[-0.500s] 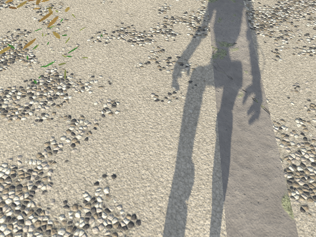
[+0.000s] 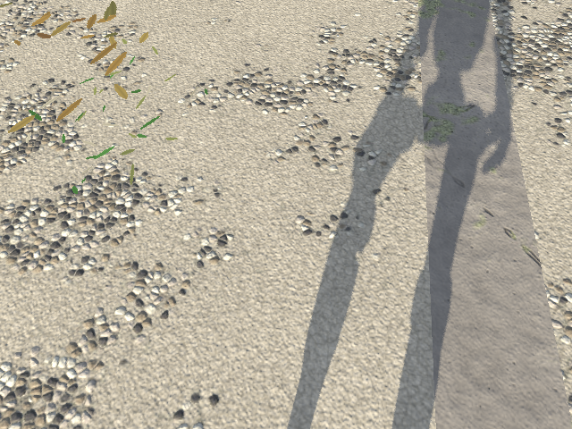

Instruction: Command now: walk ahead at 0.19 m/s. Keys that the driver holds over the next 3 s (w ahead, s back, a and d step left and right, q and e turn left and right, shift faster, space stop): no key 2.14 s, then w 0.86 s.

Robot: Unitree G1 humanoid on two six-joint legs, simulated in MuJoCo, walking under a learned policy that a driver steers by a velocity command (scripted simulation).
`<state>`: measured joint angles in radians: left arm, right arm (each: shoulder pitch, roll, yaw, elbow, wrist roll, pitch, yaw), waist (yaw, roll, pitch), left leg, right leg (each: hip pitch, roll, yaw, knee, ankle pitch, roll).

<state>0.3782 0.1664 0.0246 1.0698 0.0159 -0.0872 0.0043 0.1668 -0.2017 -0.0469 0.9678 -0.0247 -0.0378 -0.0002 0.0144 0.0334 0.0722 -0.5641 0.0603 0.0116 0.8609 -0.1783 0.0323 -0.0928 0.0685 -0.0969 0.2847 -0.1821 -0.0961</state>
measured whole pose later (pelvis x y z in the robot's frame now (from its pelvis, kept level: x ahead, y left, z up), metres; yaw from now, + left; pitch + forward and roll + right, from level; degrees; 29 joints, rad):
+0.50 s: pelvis +0.08 +0.02 -0.01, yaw +0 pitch -2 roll +0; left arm 0.31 0.14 0.00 1.13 0.02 0.00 0.04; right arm 0.24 -0.15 -0.01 1.09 0.00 0.00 -0.03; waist 0.00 0.00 0.02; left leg -0.24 -0.03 0.08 0.39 -0.12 0.06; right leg -0.13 0.00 -0.02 0.44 -0.28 -0.01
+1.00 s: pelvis +0.09 +0.00 +0.00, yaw +0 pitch -2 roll +0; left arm 0.35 0.11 -0.02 1.15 0.01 -0.02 0.05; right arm 0.30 -0.13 0.00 1.16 -0.01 -0.01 -0.04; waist -0.01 0.00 0.02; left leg -0.22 -0.01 0.05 0.39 -0.14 0.03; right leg -0.08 0.03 -0.03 0.38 -0.28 -0.04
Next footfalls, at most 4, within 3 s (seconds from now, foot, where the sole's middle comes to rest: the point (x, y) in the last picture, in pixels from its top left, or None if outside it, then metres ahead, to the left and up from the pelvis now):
0.16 left None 0.18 0.10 -0.78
0.38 right None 0.09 -0.10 -0.78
2.50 left None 0.32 0.12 -0.78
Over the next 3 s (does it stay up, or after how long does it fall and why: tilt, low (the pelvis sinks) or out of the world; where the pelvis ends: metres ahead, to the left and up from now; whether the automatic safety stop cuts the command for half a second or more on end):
stays up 0.46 0.04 -0.02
